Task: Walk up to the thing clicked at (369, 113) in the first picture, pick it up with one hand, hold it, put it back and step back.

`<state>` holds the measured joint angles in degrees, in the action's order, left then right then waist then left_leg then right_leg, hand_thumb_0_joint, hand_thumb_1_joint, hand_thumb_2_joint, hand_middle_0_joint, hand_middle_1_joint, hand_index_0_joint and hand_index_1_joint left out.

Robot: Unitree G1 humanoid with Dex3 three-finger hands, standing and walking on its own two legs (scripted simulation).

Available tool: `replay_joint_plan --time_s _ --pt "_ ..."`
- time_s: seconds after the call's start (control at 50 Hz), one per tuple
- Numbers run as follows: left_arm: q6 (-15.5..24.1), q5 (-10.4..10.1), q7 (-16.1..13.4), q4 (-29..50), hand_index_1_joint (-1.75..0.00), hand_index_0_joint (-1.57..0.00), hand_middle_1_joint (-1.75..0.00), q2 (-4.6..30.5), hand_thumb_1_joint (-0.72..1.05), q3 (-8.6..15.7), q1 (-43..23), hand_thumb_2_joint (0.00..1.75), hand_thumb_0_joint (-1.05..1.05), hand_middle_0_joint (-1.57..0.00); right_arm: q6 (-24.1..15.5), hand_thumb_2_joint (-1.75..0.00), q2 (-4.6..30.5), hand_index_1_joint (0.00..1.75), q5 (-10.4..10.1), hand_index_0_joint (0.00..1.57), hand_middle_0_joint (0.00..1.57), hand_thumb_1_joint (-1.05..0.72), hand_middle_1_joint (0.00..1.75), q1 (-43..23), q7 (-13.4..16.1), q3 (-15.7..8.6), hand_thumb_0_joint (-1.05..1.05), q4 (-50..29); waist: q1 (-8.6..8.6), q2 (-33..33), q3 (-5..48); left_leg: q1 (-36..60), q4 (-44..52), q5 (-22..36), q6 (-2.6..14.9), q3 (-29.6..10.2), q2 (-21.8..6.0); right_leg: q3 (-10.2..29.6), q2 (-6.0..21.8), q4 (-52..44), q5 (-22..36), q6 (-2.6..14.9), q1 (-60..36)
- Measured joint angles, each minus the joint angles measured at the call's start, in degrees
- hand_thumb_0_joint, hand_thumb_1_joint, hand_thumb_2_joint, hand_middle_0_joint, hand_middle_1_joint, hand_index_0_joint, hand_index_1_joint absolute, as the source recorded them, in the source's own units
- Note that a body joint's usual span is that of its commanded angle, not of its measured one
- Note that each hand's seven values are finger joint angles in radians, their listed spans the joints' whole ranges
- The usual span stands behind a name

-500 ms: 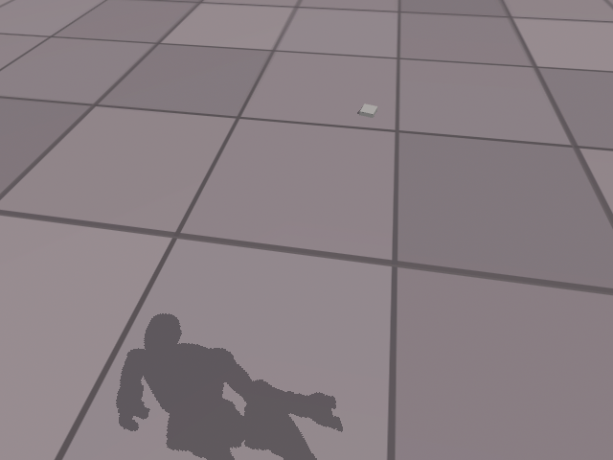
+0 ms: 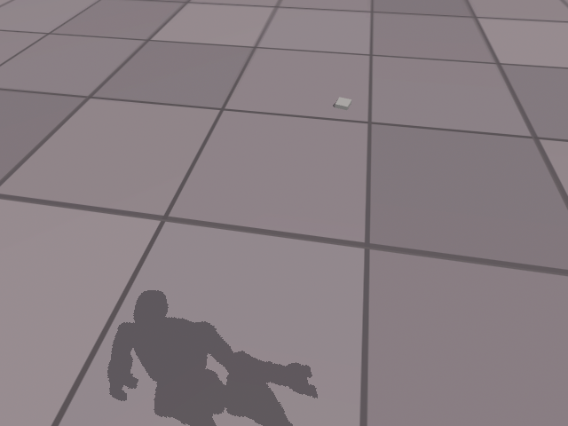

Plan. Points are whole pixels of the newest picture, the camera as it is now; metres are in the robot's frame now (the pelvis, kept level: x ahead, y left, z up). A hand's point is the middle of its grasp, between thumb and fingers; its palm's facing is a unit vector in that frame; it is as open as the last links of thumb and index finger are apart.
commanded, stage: stand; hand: left
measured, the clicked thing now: (343, 103) +2.12 -0.38 -0.77
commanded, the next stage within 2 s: walk up in 0.62 s
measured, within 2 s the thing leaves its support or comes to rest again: neither
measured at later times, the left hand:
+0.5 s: hand out of the picture +0.07 +0.25 -0.16, palm faces -0.02 -0.94 -0.34, open 7.3 cm
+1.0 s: hand out of the picture +0.10 +0.35 -0.16, palm faces +0.33 -0.87 -0.36, open 7.4 cm
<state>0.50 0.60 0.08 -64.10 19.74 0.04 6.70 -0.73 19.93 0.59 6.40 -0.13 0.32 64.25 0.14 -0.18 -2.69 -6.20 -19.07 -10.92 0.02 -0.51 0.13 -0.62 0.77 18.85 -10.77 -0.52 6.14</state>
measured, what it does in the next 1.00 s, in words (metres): walks ahead, turning left: left foot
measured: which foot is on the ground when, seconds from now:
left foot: down 0.00-0.76, up 0.78-0.98, down 1.00-1.00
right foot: down 0.00-1.00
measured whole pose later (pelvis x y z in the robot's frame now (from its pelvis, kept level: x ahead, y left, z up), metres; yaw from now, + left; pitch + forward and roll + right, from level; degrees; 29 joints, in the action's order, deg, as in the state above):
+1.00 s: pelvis +0.10 +0.02 -0.03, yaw +17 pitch -3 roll +1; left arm -2.0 2.7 7.0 -49.4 30.1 8.4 10.9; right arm -3.9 31.0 0.8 17.1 -2.3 -5.8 54.6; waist 2.9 5.5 -1.1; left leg -22.5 -35.1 -13.0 3.3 8.9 -2.3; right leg -14.0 7.3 35.6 -30.1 1.0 -0.6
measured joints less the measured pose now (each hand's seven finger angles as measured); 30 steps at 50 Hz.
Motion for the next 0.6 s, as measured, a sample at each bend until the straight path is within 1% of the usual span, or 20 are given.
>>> replay_joint_plan --time_s 0.6 --pt "-0.1 0.0 0.0 0.0 -0.3 -0.2 -0.3 0.1 0.91 0.1 0.3 0.9 0.0 -0.21 0.0 -0.9 0.1 0.3 0.0 0.2 0.21 -0.9 0.3 0.3 0.1 0.1 0.0 0.1 0.04 0.0 0.1 0.7 0.7 0.0 0.16 0.1 0.2 0.1 0.2 -0.4 -0.2 -0.19 -0.5"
